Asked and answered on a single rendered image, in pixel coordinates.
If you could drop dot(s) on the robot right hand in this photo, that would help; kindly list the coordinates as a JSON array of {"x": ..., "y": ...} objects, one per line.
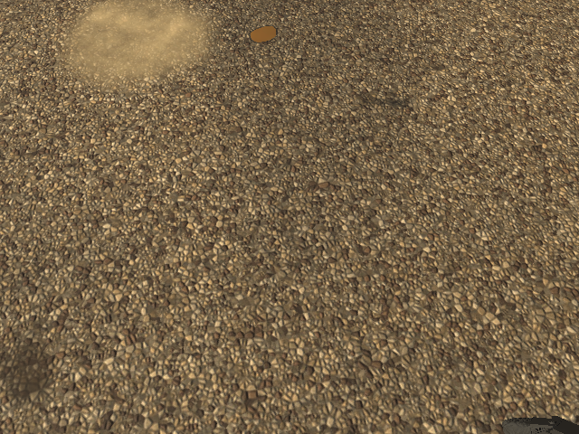
[{"x": 534, "y": 425}]

